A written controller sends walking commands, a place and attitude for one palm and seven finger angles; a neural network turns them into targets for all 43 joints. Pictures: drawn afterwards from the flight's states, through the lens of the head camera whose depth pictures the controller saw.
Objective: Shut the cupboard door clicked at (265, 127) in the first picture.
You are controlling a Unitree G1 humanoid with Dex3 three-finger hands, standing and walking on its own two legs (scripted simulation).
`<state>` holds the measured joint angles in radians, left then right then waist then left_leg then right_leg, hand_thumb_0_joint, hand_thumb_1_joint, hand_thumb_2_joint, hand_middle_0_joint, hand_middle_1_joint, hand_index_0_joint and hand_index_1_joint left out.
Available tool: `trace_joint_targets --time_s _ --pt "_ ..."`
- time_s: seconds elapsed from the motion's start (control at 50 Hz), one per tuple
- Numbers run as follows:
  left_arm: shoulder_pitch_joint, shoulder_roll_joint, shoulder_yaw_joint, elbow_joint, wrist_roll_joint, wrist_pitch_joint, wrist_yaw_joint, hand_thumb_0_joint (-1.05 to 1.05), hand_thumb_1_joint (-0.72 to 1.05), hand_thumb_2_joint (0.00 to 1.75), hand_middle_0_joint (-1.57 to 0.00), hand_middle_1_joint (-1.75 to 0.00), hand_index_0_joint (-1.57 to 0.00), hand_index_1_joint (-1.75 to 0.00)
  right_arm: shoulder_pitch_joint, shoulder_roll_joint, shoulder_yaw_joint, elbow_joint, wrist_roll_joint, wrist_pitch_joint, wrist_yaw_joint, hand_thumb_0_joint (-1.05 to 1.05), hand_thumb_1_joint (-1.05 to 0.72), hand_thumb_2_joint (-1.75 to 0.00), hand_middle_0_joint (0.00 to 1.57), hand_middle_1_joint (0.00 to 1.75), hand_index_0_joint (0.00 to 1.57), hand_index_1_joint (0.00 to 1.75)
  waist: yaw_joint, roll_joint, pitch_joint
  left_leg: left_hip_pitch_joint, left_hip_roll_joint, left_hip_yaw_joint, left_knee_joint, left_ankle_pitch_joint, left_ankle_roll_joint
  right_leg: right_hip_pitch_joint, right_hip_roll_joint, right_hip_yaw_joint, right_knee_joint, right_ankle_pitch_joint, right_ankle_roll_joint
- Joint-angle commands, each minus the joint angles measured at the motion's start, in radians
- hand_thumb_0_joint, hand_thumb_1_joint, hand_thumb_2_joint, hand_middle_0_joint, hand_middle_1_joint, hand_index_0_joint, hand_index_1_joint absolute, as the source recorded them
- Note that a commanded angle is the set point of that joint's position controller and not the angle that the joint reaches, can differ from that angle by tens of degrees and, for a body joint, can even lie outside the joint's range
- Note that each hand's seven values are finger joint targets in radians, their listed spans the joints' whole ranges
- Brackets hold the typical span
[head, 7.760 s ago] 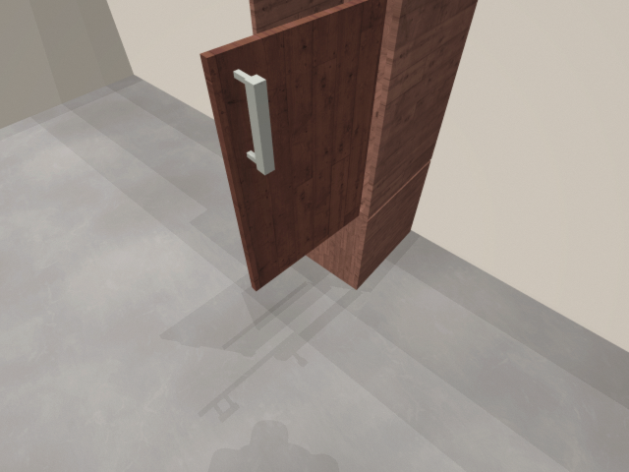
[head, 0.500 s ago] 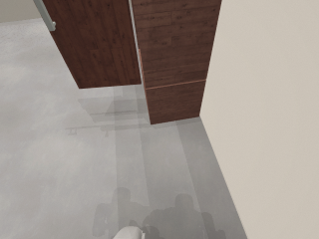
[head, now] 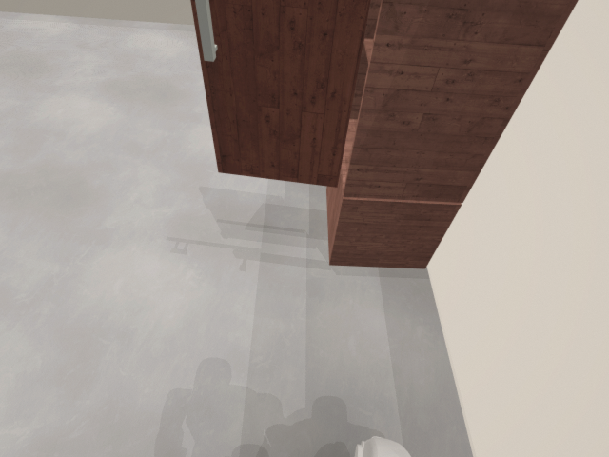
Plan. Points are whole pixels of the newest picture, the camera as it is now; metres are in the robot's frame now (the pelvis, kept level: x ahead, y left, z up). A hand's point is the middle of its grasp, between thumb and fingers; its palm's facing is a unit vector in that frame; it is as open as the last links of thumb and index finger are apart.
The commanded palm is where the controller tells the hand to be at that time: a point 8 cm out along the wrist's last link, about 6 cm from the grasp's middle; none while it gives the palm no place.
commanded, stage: take the last steps up to it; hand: left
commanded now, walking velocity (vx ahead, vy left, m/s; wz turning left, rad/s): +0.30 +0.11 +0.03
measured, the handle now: (207, 18) +0.93 +0.29 +0.13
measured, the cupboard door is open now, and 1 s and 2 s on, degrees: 84 84 84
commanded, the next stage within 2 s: come to a stop and stand still in 0.94 s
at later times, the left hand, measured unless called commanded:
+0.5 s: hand (204, 387) +0.24 +0.18 -0.17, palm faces +0.10 -0.97 -0.24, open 7.1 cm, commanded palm none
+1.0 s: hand (174, 324) +0.35 +0.26 -0.19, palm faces +0.08 -0.98 -0.16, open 7.4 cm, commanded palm none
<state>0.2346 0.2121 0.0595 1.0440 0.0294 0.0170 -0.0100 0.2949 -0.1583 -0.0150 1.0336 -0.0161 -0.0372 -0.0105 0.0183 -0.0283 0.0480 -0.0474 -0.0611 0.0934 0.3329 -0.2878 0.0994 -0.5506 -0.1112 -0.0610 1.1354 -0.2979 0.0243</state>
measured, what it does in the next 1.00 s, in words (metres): walks ahead: right foot, then left foot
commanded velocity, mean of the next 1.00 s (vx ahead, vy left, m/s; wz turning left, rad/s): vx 0.27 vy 0.09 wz -0.03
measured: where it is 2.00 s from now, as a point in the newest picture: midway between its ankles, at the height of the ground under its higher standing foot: (266, 388)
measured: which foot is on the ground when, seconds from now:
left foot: down 0.00-0.32, up 0.34-0.80, down 0.82-1.00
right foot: up 0.00-0.30, down 0.32-0.82, up 0.84-1.00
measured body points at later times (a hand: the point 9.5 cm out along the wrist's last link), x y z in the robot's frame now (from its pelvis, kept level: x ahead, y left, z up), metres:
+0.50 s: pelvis +0.19 -0.01 +0.00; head +0.22 -0.02 +0.44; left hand +0.24 +0.23 -0.15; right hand +0.15 -0.23 -0.17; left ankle +0.14 +0.13 -0.65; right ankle +0.20 -0.08 -0.74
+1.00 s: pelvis +0.37 +0.10 -0.01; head +0.42 +0.11 +0.44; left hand +0.35 +0.32 -0.17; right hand +0.48 -0.13 -0.15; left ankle +0.39 +0.18 -0.74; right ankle +0.32 -0.03 -0.66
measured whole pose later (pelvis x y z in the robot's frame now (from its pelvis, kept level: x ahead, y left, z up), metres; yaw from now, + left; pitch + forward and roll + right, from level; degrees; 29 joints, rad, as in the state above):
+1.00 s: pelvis +0.37 +0.10 -0.01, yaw -1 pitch +0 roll +1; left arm 0.29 0.15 0.05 1.11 0.02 -0.02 0.01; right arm 0.13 -0.13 -0.04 0.99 -0.01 -0.08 -0.03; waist 0.04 -0.05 0.09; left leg -0.25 0.00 0.19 0.47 -0.23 0.07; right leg -0.46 -0.09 -0.05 1.15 -0.40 -0.01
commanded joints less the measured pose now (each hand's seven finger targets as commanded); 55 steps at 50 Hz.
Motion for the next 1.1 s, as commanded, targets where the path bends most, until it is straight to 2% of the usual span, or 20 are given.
trace_joint_targets --time_s 0.0,0.16,0.2,0.26,0.28,0.3,0.32,0.36,0.4,0.46,0.56,0.7,0.72,0.76,0.78,0.8,0.82,0.88,0.94,1.08 --pt "-0.059 0.036 0.003 -0.069 -0.006 -0.025 0.0 0.0 0.9 0.9 -0.2 -0.3 -0.2 -0.3 0.152 -0.124 -0.025 0.022 0.0 -0.023 -0.018 0.0 -0.9 -0.9 0.2 0.3 0.2 0.3 -0.023 0.118 0.044 0.089 0.257 -0.171 -0.126 0.578 0.04 -0.154 0.0 -0.005 -0.033 0.068 0.001" --pt "-0.236 -0.004 -0.014 -0.138 -0.011 -0.042 -0.004 0.0 0.9 0.9 -0.2 -0.3 -0.2 -0.3 0.285 -0.095 -0.014 0.104 -0.012 -0.027 -0.028 0.0 -0.9 -0.9 0.2 0.3 0.2 0.3 -0.061 0.099 0.098 0.133 0.272 -0.163 -0.089 0.751 0.041 -0.081 0.035 -0.049 -0.34 0.074 -0.051" --pt "-0.198 0.001 -0.012 -0.133 -0.013 -0.043 -0.001 0.0 0.9 0.9 -0.2 -0.3 -0.2 -0.3 0.285 -0.107 -0.015 0.119 -0.01 -0.025 -0.03 0.0 -0.9 -0.9 0.2 0.3 0.2 0.3 -0.036 0.105 0.084 0.098 0.265 -0.139 -0.032 0.941 0.027 0.053 0.081 -0.082 -0.395 0.036 -0.078" --pt "0.091 0.043 0.013 -0.058 -0.012 -0.056 0.01 0.0 0.9 0.9 -0.2 -0.3 -0.2 -0.3 0.224 -0.135 -0.027 0.111 0.002 -0.026 -0.031 0.0 -0.9 -0.9 0.2 0.3 0.2 0.3 0.098 0.067 -0.011 -0.027 0.221 -0.103 0.25 1.037 -0.02 0.418 0.115 -0.077 -0.529 0.087 -0.115" --pt "0.242 0.096 0.031 -0.022 -0.006 -0.067 0.017 0.0 0.9 0.9 -0.2 -0.3 -0.2 -0.3 0.206 -0.127 -0.031 0.095 0.015 -0.03 -0.025 0.0 -0.9 -0.9 0.2 0.3 0.2 0.3 0.158 0.003 -0.102 -0.198 0.162 -0.073 0.491 0.8 -0.042 0.671 -0.01 0.075 -0.59 0.14 -0.172" --pt "0.327 0.171 0.051 0.003 -0.004 -0.07 0.027 0.0 0.9 0.9 -0.2 -0.3 -0.2 -0.3 0.249 -0.08 -0.029 0.07 0.028 -0.036 -0.024 0.0 -0.9 -0.9 0.2 0.3 0.2 0.3 0.147 -0.191 -0.212 -0.468 -0.022 -0.045 0.851 -0.07 -0.08 0.875 -0.334 0.586 -0.734 0.231 -0.314" --pt "0.272 0.186 0.053 -0.009 -0.026 -0.066 0.031 0.0 0.9 0.9 -0.2 -0.3 -0.2 -0.3 0.207 -0.108 -0.037 0.055 0.018 -0.023 -0.017 0.0 -0.9 -0.9 0.2 0.3 0.2 0.3 0.105 -0.092 -0.147 -0.521 0.021 -0.133 1.032 -0.248 -0.064 0.736 -0.427 0.684 -0.865 0.155 -0.346" --pt "0.074 0.077 0.024 -0.055 -0.023 -0.071 0.037 0.0 0.9 0.9 -0.2 -0.3 -0.2 -0.3 0.099 -0.055 -0.041 0.038 0.003 0.0 0.0 0.0 -0.9 -0.9 0.2 0.3 0.2 0.3 0.035 -0.009 0.117 -0.533 0.124 -0.166 0.988 -0.077 -0.062 0.321 -0.324 0.486 -0.98 -0.161 -0.25" --pt "0.03 -0.003 -0.002 -0.053 -0.017 -0.089 0.032 0.0 0.9 0.9 -0.2 -0.3 -0.2 -0.3 0.146 0.007 -0.029 0.057 -0.008 0.025 0.013 0.0 -0.9 -0.9 0.2 0.3 0.2 0.3 -0.028 -0.049 0.125 -0.448 0.154 -0.135 0.903 0.019 -0.085 0.168 -0.219 0.256 -1.006 -0.065 -0.171" --pt "0.077 -0.019 0.008 -0.027 -0.013 -0.109 0.028 0.0 0.9 0.9 -0.2 -0.3 -0.2 -0.3 0.172 0.022 -0.034 0.064 -0.015 0.034 0.018 0.0 -0.9 -0.9 0.2 0.3 0.2 0.3 -0.047 -0.041 0.035 -0.447 0.168 -0.09 0.766 0.078 -0.116 0.253 -0.164 0.125 -0.988 0.124 -0.158" --pt "0.15 0.036 0.008 0.024 -0.014 -0.123 0.016 0.0 0.9 0.9 -0.2 -0.3 -0.2 -0.3 0.0 -0.001 -0.032 -0.005 -0.007 0.021 0.032 0.0 -0.9 -0.9 0.2 0.3 0.2 0.3 -0.003 -0.069 -0.019 -0.534 0.167 -0.037 0.534 0.132 -0.149 0.463 -0.148 0.048 -0.921 0.48 -0.164" --pt "0.198 0.076 0.008 0.068 -0.004 -0.108 0.024 0.0 0.9 0.9 -0.2 -0.3 -0.2 -0.3 -0.207 -0.038 -0.03 -0.074 -0.003 0.0 0.049 0.0 -0.9 -0.9 0.2 0.3 0.2 0.3 0.036 -0.144 0.042 -0.458 0.12 0.0 0.285 0.092 -0.122 0.516 -0.192 0.055 -0.872 0.5 -0.149" --pt "0.195 0.087 0.013 0.072 -0.001 -0.104 0.026 0.0 0.9 0.9 -0.2 -0.3 -0.2 -0.3 -0.201 -0.046 -0.033 -0.073 -0.003 -0.005 0.047 0.0 -0.9 -0.9 0.2 0.3 0.2 0.3 0.026 -0.129 0.038 -0.399 0.12 -0.005 0.242 0.075 -0.117 0.501 -0.208 0.06 -0.838 0.497 -0.142" --pt "0.165 0.085 0.015 0.067 -0.007 -0.099 0.029 0.0 0.9 0.9 -0.2 -0.3 -0.2 -0.3 -0.051 -0.089 -0.04 -0.023 -0.01 -0.017 0.034 0.0 -0.9 -0.9 0.2 0.3 0.2 0.3 -0.055 -0.062 -0.03 -0.142 0.071 0.03 0.106 0.142 -0.099 0.433 -0.147 -0.002 -0.645 0.564 -0.104" --pt "0.178 0.06 0.008 0.061 -0.012 -0.096 0.026 0.0 0.9 0.9 -0.2 -0.3 -0.2 -0.3 0.081 -0.157 -0.055 0.014 -0.016 -0.025 0.023 0.0 -0.9 -0.9 0.2 0.3 0.2 0.3 -0.103 0.045 -0.13 0.075 0.152 -0.02 0.101 0.24 -0.079 0.332 -0.082 -0.045 -0.454 0.395 -0.076" --pt "0.231 0.001 -0.002 0.05 -0.022 -0.092 0.021 0.0 0.9 0.9 -0.2 -0.3 -0.2 -0.3 0.176 -0.257 -0.079 0.03 -0.025 -0.027 0.009 0.0 -0.9 -0.9 0.2 0.3 0.2 0.3 -0.113 0.273 -0.243 0.291 0.389 -0.307 0.118 0.411 0.018 0.1 0.05 -0.108 -0.204 -0.124 -0.037" --pt "0.178 -0.004 -0.011 0.024 -0.018 -0.089 0.027 0.0 0.9 0.9 -0.2 -0.3 -0.2 -0.3 0.223 -0.273 -0.079 0.036 -0.014 -0.012 -0.005 0.0 -0.9 -0.9 0.2 0.3 0.2 0.3 -0.132 0.304 -0.255 0.281 0.453 -0.379 0.051 0.537 0.072 0.03 0.074 -0.02 0.009 -0.309 -0.049" --pt "0.085 -0.015 0.0 0.02 -0.012 -0.068 0.025 0.0 0.9 0.9 -0.2 -0.3 -0.2 -0.3 0.048 -0.153 -0.044 -0.014 -0.011 -0.021 -0.018 0.0 -0.9 -0.9 0.2 0.3 0.2 0.3 -0.065 0.153 -0.077 -0.007 0.417 -0.24 -0.026 0.488 0.08 -0.02 -0.012 0.064 0.139 -0.141 -0.045" --pt "0.126 -0.046 -0.002 0.03 -0.007 -0.05 0.017 0.0 0.9 0.9 -0.2 -0.3 -0.2 -0.3 0.017 -0.111 -0.026 -0.013 -0.01 -0.039 -0.023 0.0 -0.9 -0.9 0.2 0.3 0.2 0.3 -0.011 0.118 -0.053 -0.079 0.366 -0.125 -0.068 0.568 0.06 0.032 -0.017 0.053 0.048 -0.072 -0.03" --pt "0.066 -0.062 -0.015 0.0 -0.011 -0.025 0.024 0.0 0.9 0.9 -0.2 -0.3 -0.2 -0.3 -0.001 -0.099 -0.022 -0.003 -0.016 -0.024 -0.028 0.0 -0.9 -0.9 0.2 0.3 0.2 0.3 0.004 0.097 -0.038 -0.12 0.332 -0.029 -0.018 0.777 0.041 0.208 0.032 0.005 -0.363 0.047 -0.026"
